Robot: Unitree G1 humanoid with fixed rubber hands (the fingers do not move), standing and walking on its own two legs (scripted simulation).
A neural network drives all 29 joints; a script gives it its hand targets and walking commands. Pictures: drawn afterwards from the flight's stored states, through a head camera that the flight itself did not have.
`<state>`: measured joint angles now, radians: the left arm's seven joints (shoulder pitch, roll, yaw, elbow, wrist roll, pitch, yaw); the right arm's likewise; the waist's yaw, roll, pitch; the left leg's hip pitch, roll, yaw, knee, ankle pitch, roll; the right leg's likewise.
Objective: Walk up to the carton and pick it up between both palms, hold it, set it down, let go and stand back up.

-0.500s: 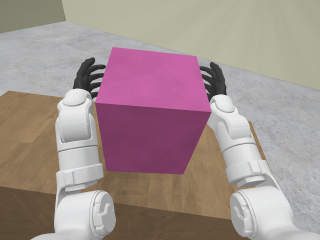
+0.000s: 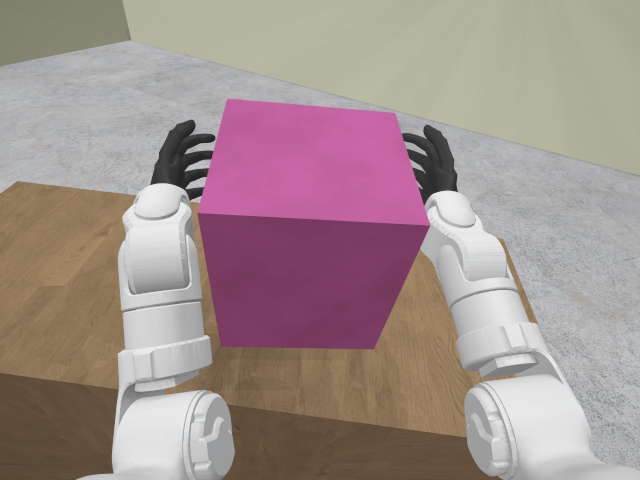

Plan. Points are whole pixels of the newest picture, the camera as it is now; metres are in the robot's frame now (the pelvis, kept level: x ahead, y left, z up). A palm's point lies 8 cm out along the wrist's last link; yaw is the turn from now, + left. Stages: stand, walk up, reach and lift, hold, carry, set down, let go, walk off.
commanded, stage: hold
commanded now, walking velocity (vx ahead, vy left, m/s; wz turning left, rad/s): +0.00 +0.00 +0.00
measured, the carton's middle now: (305, 232) +0.39 +0.00 +0.16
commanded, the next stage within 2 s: set down in 1.94 s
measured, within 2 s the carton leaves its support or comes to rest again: neither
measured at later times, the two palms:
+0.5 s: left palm (159, 192) +0.36 +0.17 +0.24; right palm (425, 194) +0.37 -0.14 +0.23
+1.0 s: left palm (168, 194) +0.36 +0.16 +0.23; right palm (433, 194) +0.37 -0.15 +0.23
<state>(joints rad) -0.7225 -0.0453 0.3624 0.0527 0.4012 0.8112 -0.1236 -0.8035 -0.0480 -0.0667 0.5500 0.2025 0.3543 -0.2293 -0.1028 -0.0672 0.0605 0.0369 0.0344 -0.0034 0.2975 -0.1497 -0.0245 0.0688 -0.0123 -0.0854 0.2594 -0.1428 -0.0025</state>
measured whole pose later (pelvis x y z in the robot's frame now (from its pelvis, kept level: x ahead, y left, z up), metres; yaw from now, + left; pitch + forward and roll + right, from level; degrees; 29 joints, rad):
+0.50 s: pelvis +0.00 +0.00 +0.00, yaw +0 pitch -10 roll +0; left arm -0.75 -0.02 0.38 0.09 0.40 0.80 -0.16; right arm -0.81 -0.02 -0.09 0.56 0.18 0.36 -0.25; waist -0.09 -0.08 0.06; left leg 0.02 0.03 0.00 0.29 -0.14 -0.02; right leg 0.05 -0.02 -0.09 0.26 -0.14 0.00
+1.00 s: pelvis +0.00 +0.00 +0.00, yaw +1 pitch -11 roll -1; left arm -0.70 -0.05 0.38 0.03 0.41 0.82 -0.14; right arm -0.79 -0.05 -0.03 0.54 0.22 0.37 -0.26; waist -0.11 -0.07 0.07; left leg 0.06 0.04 0.00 0.29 -0.15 -0.03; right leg 0.10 -0.01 -0.09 0.25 -0.15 0.00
